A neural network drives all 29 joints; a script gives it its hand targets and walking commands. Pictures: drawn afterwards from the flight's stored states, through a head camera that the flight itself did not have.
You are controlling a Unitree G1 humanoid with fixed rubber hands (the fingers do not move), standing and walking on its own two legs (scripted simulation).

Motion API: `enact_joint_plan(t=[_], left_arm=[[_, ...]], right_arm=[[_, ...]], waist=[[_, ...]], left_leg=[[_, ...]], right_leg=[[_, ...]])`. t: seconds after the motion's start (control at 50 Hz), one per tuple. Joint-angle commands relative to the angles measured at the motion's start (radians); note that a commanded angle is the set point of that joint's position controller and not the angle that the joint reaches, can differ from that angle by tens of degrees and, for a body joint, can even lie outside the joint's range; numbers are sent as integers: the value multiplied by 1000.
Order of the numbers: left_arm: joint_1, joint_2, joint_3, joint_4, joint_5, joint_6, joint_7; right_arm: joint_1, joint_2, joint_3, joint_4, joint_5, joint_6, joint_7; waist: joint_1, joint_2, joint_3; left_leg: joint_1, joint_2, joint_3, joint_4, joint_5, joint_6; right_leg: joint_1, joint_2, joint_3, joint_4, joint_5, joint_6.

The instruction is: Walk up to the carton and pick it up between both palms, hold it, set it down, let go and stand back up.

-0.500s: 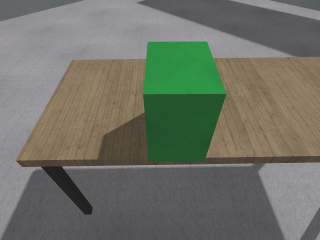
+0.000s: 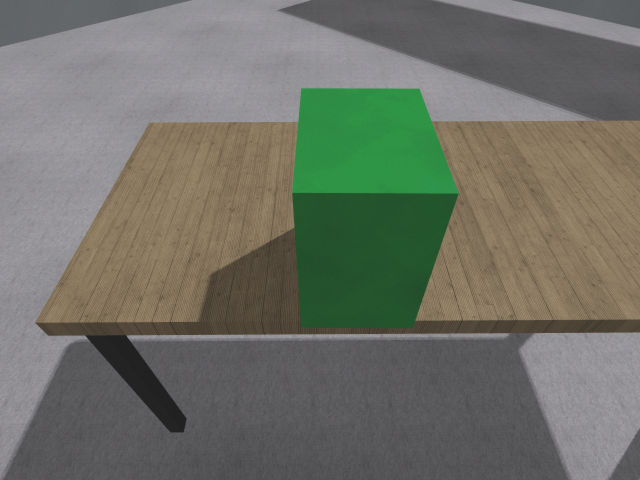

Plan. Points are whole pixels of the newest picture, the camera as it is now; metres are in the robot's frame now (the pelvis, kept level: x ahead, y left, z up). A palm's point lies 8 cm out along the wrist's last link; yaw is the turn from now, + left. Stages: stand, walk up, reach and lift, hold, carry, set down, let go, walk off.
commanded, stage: stand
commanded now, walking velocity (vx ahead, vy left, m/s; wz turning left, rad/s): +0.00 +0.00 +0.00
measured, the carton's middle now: (358, 211) +0.52 -0.03 +0.05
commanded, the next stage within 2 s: none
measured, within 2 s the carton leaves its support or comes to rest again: neither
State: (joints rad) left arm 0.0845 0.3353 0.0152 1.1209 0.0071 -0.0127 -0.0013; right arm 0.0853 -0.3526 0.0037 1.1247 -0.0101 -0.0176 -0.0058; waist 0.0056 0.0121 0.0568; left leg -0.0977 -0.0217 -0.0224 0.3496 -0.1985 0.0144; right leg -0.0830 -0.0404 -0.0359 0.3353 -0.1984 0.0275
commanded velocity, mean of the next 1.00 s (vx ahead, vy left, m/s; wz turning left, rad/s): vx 0.00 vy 0.00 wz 0.00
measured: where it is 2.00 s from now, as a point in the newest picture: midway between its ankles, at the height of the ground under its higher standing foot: outside the picture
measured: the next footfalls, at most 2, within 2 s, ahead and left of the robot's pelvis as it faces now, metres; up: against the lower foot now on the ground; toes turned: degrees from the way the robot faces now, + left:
none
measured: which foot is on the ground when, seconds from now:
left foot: down 0.00-1.00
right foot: down 0.00-1.00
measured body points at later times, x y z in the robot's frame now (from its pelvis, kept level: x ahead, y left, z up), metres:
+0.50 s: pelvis +0.00 +0.00 +0.00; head +0.00 +0.00 +0.45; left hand +0.07 +0.30 -0.13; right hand +0.09 -0.30 -0.13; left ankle +0.00 +0.11 -0.75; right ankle -0.01 -0.14 -0.75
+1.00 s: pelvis +0.00 +0.00 +0.00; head +0.01 +0.01 +0.45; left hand +0.08 +0.30 -0.14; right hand +0.09 -0.30 -0.13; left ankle +0.00 +0.11 -0.75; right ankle -0.01 -0.14 -0.75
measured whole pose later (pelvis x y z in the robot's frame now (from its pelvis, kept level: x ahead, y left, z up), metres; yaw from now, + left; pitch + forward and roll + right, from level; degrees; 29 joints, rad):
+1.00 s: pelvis +0.00 +0.00 +0.00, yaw +0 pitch -3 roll +0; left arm 0.11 0.33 0.01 1.13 0.01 -0.01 0.00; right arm 0.08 -0.35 0.01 1.12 -0.01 -0.02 0.00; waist 0.00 0.00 0.06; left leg -0.10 -0.02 -0.02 0.35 -0.20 0.02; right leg -0.08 -0.04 -0.03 0.32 -0.19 0.03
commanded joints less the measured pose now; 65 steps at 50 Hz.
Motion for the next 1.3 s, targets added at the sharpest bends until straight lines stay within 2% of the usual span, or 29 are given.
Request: enact_joint_plan(t=[0.0, 0.02, 0.06, 0.1, 0.16, 0.18, 0.22, 0.26, 0.3, 0.32, 0.36, 0.4, 0.46, 0.56, 0.66, 0.72, 0.8, 0.82, 0.9, 0.98, 1.0, 1.04, 1.1, 1.12, 1.14, 1.2, 1.22, 1.26, 1.28], left_arm=[[-37, 232, 51, -46, -11, -16, 16], [-33, 249, 46, -45, -7, -19, 17], [-10, 189, 33, -64, -10, -19, 7], [-27, 206, 35, -66, -6, -21, 7], [-45, 241, 55, -46, 9, -10, 12], [-27, 223, 46, -58, 3, -12, 10], [-31, 208, 37, -54, -3, -12, 5], [-6, 188, 32, -48, 5, -17, 3], [-41, 211, 36, -54, -1, -16, 11], [-20, 188, 26, -49, -3, -16, 9], [-15, 210, 36, -53, 2, -16, 13], [-16, 222, 42, -52, 2, -14, 6], [-9, 198, 30, -64, -7, -19, 8], [-15, 232, 46, -52, 1, -18, 11], [-18, 187, 27, -49, -3, -20, 4], [-9, 193, 25, -43, 1, -19, 11], [-15, 214, 41, -54, 3, -16, 8], [-12, 202, 40, -51, -9, -18, 8], [-17, 228, 40, -50, 6, -16, 13], [0, 186, 28, -51, -8, -14, 13], [-19, 191, 33, -58, -7, -15, 10], [-26, 188, 37, -57, 2, -20, 12], [5, 188, 28, -33, -1, -16, 10], [1, 215, 36, -37, -4, -11, 12], [4, 195, 22, -43, -4, -19, 12], [-18, 212, 37, -50, -2, -17, 13], [-32, 243, 46, -34, 8, -14, 13], [-4, 209, 38, -48, -5, -12, 13], [-14, 201, 38, -51, 4, -11, 18]], right_arm=[[-53, -219, -35, -52, -1, -13, -9], [-38, -195, -39, -67, 2, -15, -8], [-30, -202, -30, -62, 2, -24, -13], [-71, -206, -34, -65, 2, -25, -12], [-68, -217, -41, -80, -2, -13, -11], [-43, -214, -41, -70, -3, -15, -13], [-32, -202, -33, -65, 1, -21, -11], [-65, -233, -44, -74, 1, -24, -13], [-45, -205, -34, -77, 2, -15, -6], [-40, -208, -39, -71, -4, -16, -10], [-54, -219, -42, -75, -6, -14, -5], [-60, -217, -43, -62, 5, -13, -4], [-56, -218, -32, -67, 1, -21, -8], [-27, -225, -48, -61, 6, -17, -8], [-57, -204, -35, -58, 1, -23, -9], [-30, -202, -40, -66, 3, -20, -10], [-51, -231, -35, -62, -2, -15, -9], [-30, -208, -34, -51, -2, -15, -7], [-56, -209, -34, -57, 4, -16, -8], [-56, -203, -30, -71, 5, -17, -8], [-45, -232, -37, -71, 7, -21, -6], [-57, -207, -38, -63, -4, -24, -12], [-59, -199, -40, -70, -4, -21, -11], [-6, -199, -33, -60, 5, -22, -14], [-18, -204, -36, -49, 1, -20, -14], [-68, -232, -40, -59, 3, -19, -15], [-40, -207, -44, -70, -3, -17, -14], [-38, -218, -42, -68, 7, -24, -14], [-66, -207, -42, -69, 1, -23, -13]], waist=[[2, 11, -101], [-16, -56, -65], [27, 5, -98], [6, 51, -77], [-16, -5, -46], [2, -22, -78], [-16, 18, -62], [3, 14, -77], [-15, -63, -44], [12, -40, -67], [7, -5, -51], [3, -44, -67], [9, 19, -60], [1, -57, -64], [10, 25, -57], [-6, -36, -65], [-1, -4, -66], [6, -62, -80], [-5, 21, -72], [15, -41, -53], [-8, 8, -101], [14, -44, -97], [5, -7, -108], [7, -75, -72], [29, -22, -44], [16, 60, -85], [-5, -51, -70], [18, 27, -67], [7, -12, -76]], left_leg=[[-9, 146, -99, -60, 191, 23], [-5, 152, -113, -75, 237, 16], [-25, 151, -98, -68, 220, 20], [-22, 155, -121, -67, 236, 20], [-25, 142, -100, -70, 198, 15], [-32, 155, -119, -64, 214, 25], [-21, 155, -110, -68, 232, 13], [-21, 147, -111, -77, 234, 7], [-24, 156, -122, -83, 214, 16], [-35, 154, -121, -73, 210, 25], [-36, 146, -117, -86, 151, 19], [4, 148, -115, -76, 155, 9], [-29, 156, -114, -67, 194, 23], [2, 151, -128, -69, 222, 26], [-23, 146, -104, -75, 190, 18], [-4, 162, -117, -81, 243, 22], [9, 149, -106, -59, 244, 12], [-1, 154, -115, -61, 228, 18], [-26, 136, -103, -72, 158, 14], [-24, 158, -123, -73, 207, 19], [-12, 142, -96, -64, 241, 14], [-2, 149, -125, -69, 280, 18], [17, 158, -109, -50, 320, 20], [2, 153, -119, -58, 349, 15], [-5, 153, -112, -59, 308, 16], [-18, 139, -93, -69, 259, 11], [-19, 160, -114, -55, 278, 27], [-35, 152, -119, -62, 269, 30], [-15, 159, -123, -64, 268, 21]], right_leg=[[42, -120, 102, -74, 153, -54], [4, -114, 76, -54, 162, -48], [43, -113, 102, -79, 126, -44], [18, -118, 102, -81, 154, -51], [-6, -106, 95, -66, 148, -59], [30, -108, 83, -59, 146, -57], [-2, -102, 96, -65, 121, -48], [32, -98, 83, -64, 141, -44], [-4, -99, 83, -60, 136, -40], [18, -110, 88, -71, 119, -41], [7, -102, 98, -78, 75, -44], [-27, -103, 81, -87, 81, -39], [2, -114, 91, -69, 113, -53], [-9, -102, 86, -60, 106, -45], [14, -104, 93, -89, 116, -40], [-8, -120, 95, -70, 134, -43], [-12, -105, 84, -71, 150, -42], [10, -105, 84, -74, 127, -37], [25, -109, 96, -82, 148, -45], [5, -105, 85, -85, 103, -41], [35, -108, 87, -72, 152, -37], [30, -99, 86, -53, 189, -44], [60, -121, 83, -41, 224, -46], [38, -112, 69, -62, 189, -40], [22, -112, 86, -61, 178, -37], [37, -118, 98, -78, 192, -44], [61, -113, 84, -55, 182, -39], [50, -123, 93, -70, 183, -49], [38, -121, 83, -56, 206, -48]])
